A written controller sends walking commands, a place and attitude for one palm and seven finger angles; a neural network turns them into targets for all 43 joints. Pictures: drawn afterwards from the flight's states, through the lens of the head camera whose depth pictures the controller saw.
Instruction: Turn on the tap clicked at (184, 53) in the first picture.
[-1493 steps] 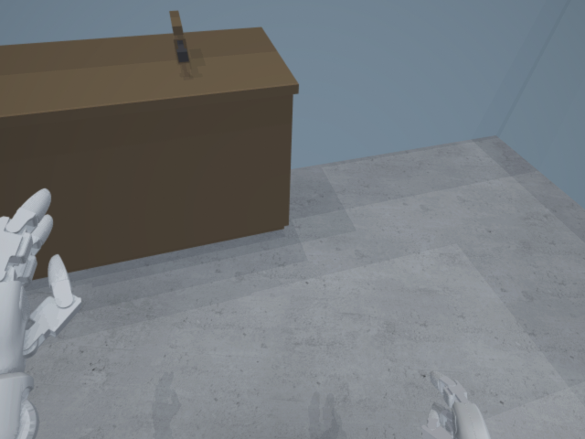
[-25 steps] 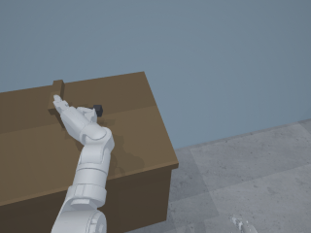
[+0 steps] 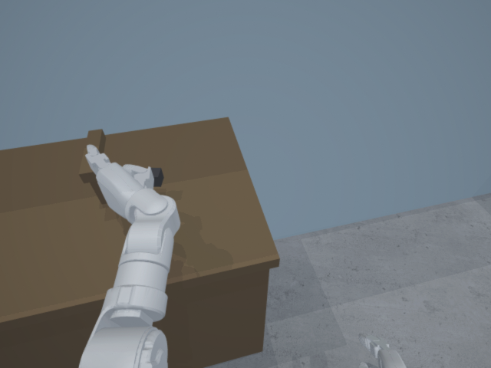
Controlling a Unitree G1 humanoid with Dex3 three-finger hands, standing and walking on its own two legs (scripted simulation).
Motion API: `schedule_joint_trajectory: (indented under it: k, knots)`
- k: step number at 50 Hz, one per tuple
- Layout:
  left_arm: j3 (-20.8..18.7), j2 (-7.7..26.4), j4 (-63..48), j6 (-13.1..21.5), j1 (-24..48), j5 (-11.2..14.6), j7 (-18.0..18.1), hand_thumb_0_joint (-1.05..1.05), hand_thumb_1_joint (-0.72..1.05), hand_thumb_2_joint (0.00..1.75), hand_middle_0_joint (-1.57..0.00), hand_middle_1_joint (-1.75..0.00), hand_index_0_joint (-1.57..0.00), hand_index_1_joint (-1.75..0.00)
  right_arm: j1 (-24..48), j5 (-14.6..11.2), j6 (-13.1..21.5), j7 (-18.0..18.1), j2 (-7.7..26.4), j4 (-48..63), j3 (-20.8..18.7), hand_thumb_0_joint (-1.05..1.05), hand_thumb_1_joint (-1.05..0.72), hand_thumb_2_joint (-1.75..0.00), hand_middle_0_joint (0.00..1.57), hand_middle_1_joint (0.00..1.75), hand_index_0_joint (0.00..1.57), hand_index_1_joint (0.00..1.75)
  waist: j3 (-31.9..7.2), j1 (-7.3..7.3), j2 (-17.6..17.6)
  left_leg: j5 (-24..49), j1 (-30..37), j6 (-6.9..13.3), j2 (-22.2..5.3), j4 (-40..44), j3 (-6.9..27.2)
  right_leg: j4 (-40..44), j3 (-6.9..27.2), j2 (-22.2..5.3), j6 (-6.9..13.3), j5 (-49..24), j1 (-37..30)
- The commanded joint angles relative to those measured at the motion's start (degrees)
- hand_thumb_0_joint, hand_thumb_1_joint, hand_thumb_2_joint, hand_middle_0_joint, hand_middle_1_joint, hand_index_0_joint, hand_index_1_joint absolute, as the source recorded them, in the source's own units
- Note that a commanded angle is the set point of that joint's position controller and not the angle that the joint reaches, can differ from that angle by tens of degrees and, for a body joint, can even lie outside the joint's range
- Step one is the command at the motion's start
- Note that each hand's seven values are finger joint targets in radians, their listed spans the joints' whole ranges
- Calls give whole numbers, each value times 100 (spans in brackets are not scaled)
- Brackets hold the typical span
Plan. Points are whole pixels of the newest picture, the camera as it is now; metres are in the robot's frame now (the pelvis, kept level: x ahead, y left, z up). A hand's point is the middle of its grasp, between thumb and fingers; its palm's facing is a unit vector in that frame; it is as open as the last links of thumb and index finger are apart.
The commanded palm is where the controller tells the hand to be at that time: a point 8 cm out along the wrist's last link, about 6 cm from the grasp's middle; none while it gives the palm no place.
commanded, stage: draw the hand back beside the body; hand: left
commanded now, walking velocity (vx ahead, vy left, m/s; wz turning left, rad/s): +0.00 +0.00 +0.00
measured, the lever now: (155, 177) +0.47 +0.22 +0.05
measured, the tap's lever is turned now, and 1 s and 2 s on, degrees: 75 75 75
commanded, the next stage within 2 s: step back with the hand held close in 1.50 s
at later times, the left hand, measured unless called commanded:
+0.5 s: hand (118, 216) +0.29 +0.21 +0.14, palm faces +0.27 -0.93 -0.26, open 7.7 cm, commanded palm +0.26 +0.25 +0.15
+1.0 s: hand (78, 236) +0.25 +0.24 +0.15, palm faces +0.30 -0.91 -0.30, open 7.5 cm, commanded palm +0.21 +0.29 +0.17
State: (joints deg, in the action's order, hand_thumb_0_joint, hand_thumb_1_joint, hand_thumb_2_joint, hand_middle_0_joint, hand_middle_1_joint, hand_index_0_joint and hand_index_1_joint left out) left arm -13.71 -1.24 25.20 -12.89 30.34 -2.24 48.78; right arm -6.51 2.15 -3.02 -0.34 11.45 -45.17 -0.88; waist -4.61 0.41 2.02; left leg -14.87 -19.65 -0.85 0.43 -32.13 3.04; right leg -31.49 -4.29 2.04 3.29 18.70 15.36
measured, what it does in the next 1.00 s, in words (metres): stands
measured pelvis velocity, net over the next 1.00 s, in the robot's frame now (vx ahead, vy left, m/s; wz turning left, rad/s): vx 0.01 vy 0.03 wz -0.05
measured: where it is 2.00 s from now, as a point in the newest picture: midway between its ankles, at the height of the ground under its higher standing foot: outside the picture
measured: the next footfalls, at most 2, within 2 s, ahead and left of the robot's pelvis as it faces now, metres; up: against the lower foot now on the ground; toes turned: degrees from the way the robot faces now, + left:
none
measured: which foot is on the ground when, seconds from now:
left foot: down 0.00-1.00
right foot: down 0.00-1.00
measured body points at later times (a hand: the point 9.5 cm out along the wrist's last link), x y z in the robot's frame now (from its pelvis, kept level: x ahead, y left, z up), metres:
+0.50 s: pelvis -0.01 +0.01 +0.01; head -0.02 -0.01 +0.46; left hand +0.27 +0.26 +0.16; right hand +0.15 -0.24 -0.09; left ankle +0.02 +0.13 -0.73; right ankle -0.02 -0.08 -0.73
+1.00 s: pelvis +0.01 +0.03 +0.01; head -0.01 +0.01 +0.46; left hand +0.23 +0.29 +0.17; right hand +0.18 -0.20 -0.08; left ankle +0.02 +0.13 -0.73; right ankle -0.02 -0.08 -0.73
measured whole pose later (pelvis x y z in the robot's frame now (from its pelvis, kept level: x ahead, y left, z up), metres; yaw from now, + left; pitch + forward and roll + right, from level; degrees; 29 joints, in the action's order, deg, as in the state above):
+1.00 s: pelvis +0.01 +0.03 +0.01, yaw -3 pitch -5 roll +0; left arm -11.3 17.8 -15.3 5.3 -17.9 4.2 6.5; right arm -10.1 -0.3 1.7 1.6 12.8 -37.1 0.4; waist 2.2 2.5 3.1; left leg -13.1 -6.1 1.4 1.0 -23.8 -0.4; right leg -21.7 -0.7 1.3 1.2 14.9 2.1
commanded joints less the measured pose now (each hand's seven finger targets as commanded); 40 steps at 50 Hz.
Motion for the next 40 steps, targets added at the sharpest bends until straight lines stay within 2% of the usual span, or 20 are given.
schedule_joint_trajectory:
  k: [1, 2, 3, 4, 7, 9, 11, 12, 13, 14, 17, 21, 22, 25, 30, 32, 33, 37, 38, 40]
  knots:
    - [127, 762, -1442, 278, 2135, -188, 27, 0, 90, 90, -15, -15, -15, -15, 701, 6, 223, 48, 596, 832, -200, 0, -90, -90, 20, 30, 20, 30, -1593, 71, -384, 1611, 605, 147, 21, 92, -292, 440, 189, -361, -248, -2316, -704]
    - [968, 878, -1810, 306, 1729, -457, -870, 0, 90, 90, -15, -15, -15, -15, 461, -8, 48, 179, 796, 824, -222, 0, -90, -90, 20, 30, 20, 30, -1473, -186, -658, 1704, 779, 227, 33, 169, -351, 299, 357, -294, -197, -2664, -740]
    - [587, 1248, -2121, 393, 1640, -306, -1275, 0, 90, 90, -15, -16, -15, -16, 422, -113, 10, 271, 770, 1066, -242, 0, -90, -90, 20, 30, 20, 30, -1663, -71, -519, 1826, 916, 284, 33, 215, -372, 327, 386, -299, -186, -2890, -901]
    - [729, 1284, -2412, 464, 1550, -221, -1637, 0, 90, 90, -15, -16, -15, -16, 469, -151, -18, 356, 736, 1166, -188, 0, -90, -90, 20, 30, 20, 30, -1656, -38, -338, 1831, 1019, 310, 58, 251, -386, 346, 448, -298, -214, -3024, -1000]
    - [461, 1729, -2694, 739, 563, 294, -2703, 0, 90, 90, -16, -17, -16, -17, 428, -277, -81, 515, 743, 1310, -114, 0, -90, -90, 20, 30, 20, 30, -1328, 54, -421, 1689, 1117, 311, 12, 425, -357, 503, 485, -226, -215, -2959, -1123]
    - [134, 1774, -2847, 767, -17, 690, -2916, 0, 90, 90, -16, -17, -16, -17, 630, -376, -51, 566, 671, 1492, -38, 0, -90, -90, 20, 30, 20, 30, -1179, 248, -513, 1501, 1073, 304, 18, 531, -387, 647, 490, -238, -277, -2842, -1265]
    - [-23, 1810, -3131, 634, -348, 807, -2788, 0, 90, 90, -16, -18, -16, -18, 834, -420, 23, 569, 646, 1569, 11, 0, -90, -90, 20, 30, 20, 30, -962, 345, -371, 1348, 1066, 291, 19, 615, -423, 804, 521, -259, -311, -2581, -1250]
    - [-134, 2912, -2647, 897, -1192, 536, -3257, 0, 90, 90, -16, -18, -16, -18, 260, -285, 62, 427, 749, 1335, -78, 0, -90, -90, 20, 30, 20, 30, -515, 75, -474, 1052, 1132, 281, -140, 753, -357, 933, 556, -337, -353, -2430, -1081]
    - [-37, 2720, -2891, 1120, -1255, 646, -3508, 0, 90, 90, -16, -19, -16, -19, 396, -336, 111, 374, 709, 1539, -68, 0, -90, -90, 20, 30, 20, 30, -465, 160, -415, 997, 1107, 325, -73, 880, -424, 1001, 559, -305, -328, -2233, -1167]
    - [185, 2680, -3288, 1331, -1080, 650, -3683, 0, 90, 90, -16, -19, -16, -19, 499, -355, 202, 355, 704, 1646, -60, 0, -90, -90, 20, 30, 20, 30, -335, 114, -150, 954, 1226, 338, -68, 909, -456, 1091, 601, -299, -299, -2056, -1081]
    - [182, 2883, -3978, 1741, -987, 655, -3883, 0, 90, 90, -17, -20, -17, -20, 498, -341, 437, 329, 761, 1661, -93, 0, -90, -90, 20, 30, 20, 30, -278, 69, 293, 927, 1657, 325, -70, 976, -413, 1309, 598, -233, -221, -1665, -911]
    - [459, 2644, -4006, 1994, -1304, 642, -3977, 0, 90, 90, -17, -21, -17, -21, 482, -317, 694, 323, 795, 1655, -98, 0, -90, -90, 20, 30, 20, 30, -171, 23, -52, 791, 1897, 348, -87, 1071, -335, 1421, 542, -170, -220, -1328, -745]
    - [493, 2618, -3918, 2018, -1305, 625, -3993, 0, 90, 90, -17, -21, -17, -21, 473, -319, 706, 331, 808, 1599, -96, 0, -90, -90, 20, 30, 20, 30, -36, -6, 0, 684, 1934, 345, -72, 1114, -346, 1492, 546, -171, -224, -1174, -662]
    - [370, 2628, -3803, 2106, -1820, 646, -4033, 0, 90, 90, -17, -22, -17, -22, 473, -311, 720, 339, 818, 1602, -106, 0, -90, -90, 20, 30, 20, 30, -53, 42, -453, 638, 1835, 377, -90, 1162, -326, 1474, 525, -187, -234, -1103, -795]
    - [139, 2777, -4070, 2219, -2099, 643, -4088, 0, 90, 90, -18, -24, -18, -24, 505, -291, 702, 327, 781, 1620, -75, 0, -90, -90, 20, 30, 20, 30, -87, 108, -78, 682, 1814, 336, -93, 1235, -286, 1468, 495, -200, -190, -1119, -955]
    - [-101, 2982, -4294, 2239, -2329, 628, -4087, 0, 90, 90, -18, -24, -18, -24, 485, -270, 708, 313, 792, 1616, -66, 0, -90, -90, 20, 30, 20, 30, -164, 182, 268, 842, 1879, 294, -91, 1262, -237, 1484, 479, -185, -154, -1238, -1037]
    - [-8, 2826, -4348, 2232, -2483, 641, -4100, 0, 90, 90, -18, -25, -18, -25, 471, -271, 709, 305, 745, 1659, -52, 0, -90, -90, 20, 30, 20, 30, -115, 140, 156, 907, 1825, 295, -116, 1253, -247, 1421, 456, -194, -153, -1334, -1081]
    - [-283, 2988, -4660, 2216, -3017, 657, -4124, 0, 90, 90, -19, -26, -19, -26, 459, -248, 711, 281, 772, 1697, -76, 0, -90, -90, 20, 30, 20, 30, -145, 225, 137, 1202, 1813, 263, -147, 1236, -224, 1388, 428, -177, -134, -1606, -1176]
    - [-86, 2754, -4766, 2211, -3140, 665, -4153, 0, 90, 90, -19, -26, -19, -26, 452, -257, 715, 270, 721, 1745, -59, 0, -90, -90, 20, 30, 20, 30, -71, 181, 153, 1249, 1803, 257, -172, 1221, -229, 1339, 408, -188, -135, -1626, -1134]
    - [-78, 2744, -4971, 2211, -3287, 667, -4159, 0, 90, 90, -19, -27, -19, -27, 440, -249, 753, 256, 742, 1776, -83, 0, -90, -90, 20, 30, 20, 30, -94, 184, 55, 1344, 1861, 255, -201, 1188, -201, 1308, 389, -177, -135, -1674, -1091]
